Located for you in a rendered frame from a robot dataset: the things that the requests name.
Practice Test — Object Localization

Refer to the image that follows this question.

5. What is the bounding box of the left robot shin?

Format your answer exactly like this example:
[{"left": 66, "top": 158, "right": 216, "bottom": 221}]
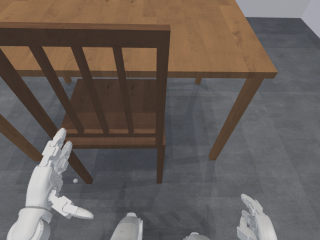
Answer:
[{"left": 126, "top": 212, "right": 137, "bottom": 217}]

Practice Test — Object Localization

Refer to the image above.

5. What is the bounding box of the table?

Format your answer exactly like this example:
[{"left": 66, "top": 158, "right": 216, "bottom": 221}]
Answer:
[{"left": 0, "top": 0, "right": 278, "bottom": 162}]

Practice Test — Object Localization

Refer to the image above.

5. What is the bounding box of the robot right hand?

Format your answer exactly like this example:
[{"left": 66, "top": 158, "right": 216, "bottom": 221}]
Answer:
[{"left": 237, "top": 193, "right": 278, "bottom": 240}]

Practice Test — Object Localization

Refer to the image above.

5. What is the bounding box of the chair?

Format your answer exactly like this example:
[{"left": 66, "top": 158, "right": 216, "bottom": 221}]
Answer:
[{"left": 0, "top": 21, "right": 171, "bottom": 184}]

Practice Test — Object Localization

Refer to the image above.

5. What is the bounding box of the left robot thigh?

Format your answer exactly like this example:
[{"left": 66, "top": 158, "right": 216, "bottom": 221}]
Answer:
[{"left": 110, "top": 216, "right": 143, "bottom": 240}]

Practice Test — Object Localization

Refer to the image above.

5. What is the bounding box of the left robot forearm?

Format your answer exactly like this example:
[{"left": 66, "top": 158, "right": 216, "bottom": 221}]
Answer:
[{"left": 6, "top": 206, "right": 53, "bottom": 240}]

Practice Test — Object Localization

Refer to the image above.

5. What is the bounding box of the robot left hand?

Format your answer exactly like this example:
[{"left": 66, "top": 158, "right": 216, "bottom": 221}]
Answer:
[{"left": 25, "top": 128, "right": 94, "bottom": 220}]

